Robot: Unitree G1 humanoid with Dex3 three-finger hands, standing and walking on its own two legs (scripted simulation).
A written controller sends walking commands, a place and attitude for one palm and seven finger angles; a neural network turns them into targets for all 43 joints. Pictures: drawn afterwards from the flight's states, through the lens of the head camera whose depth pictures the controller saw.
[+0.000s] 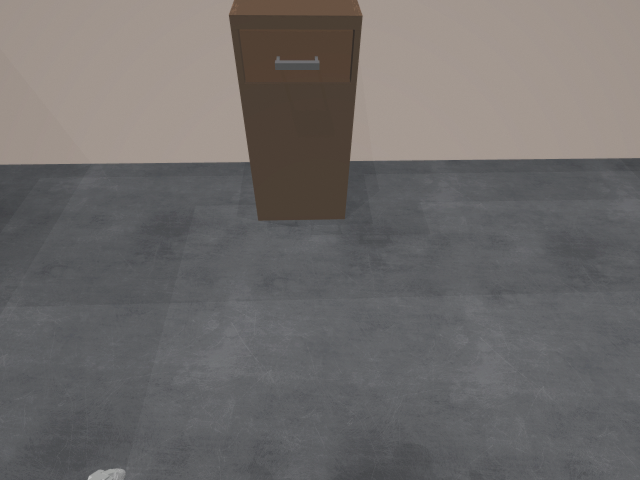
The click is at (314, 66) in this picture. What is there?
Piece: drawer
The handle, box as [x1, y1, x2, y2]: [275, 56, 319, 69]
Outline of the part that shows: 275,60 275,69 319,68 317,56 315,56 314,60 280,60 279,56 277,56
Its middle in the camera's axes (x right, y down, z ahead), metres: -0.08 -0.56 +1.22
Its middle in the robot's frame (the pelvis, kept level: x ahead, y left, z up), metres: +1.28 +0.15 -0.04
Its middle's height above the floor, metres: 0.73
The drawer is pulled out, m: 0.00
